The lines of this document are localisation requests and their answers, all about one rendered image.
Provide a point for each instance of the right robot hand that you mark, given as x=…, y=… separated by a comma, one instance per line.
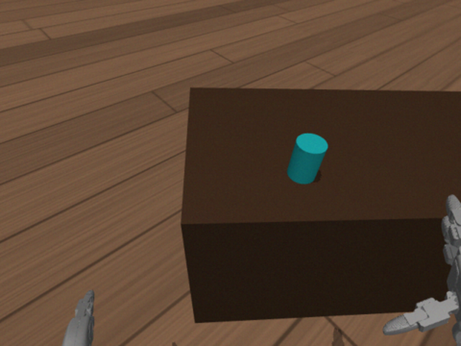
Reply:
x=430, y=313

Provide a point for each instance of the can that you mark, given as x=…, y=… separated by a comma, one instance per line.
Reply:
x=307, y=155

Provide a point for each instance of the left robot hand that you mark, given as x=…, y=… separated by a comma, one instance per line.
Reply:
x=80, y=331

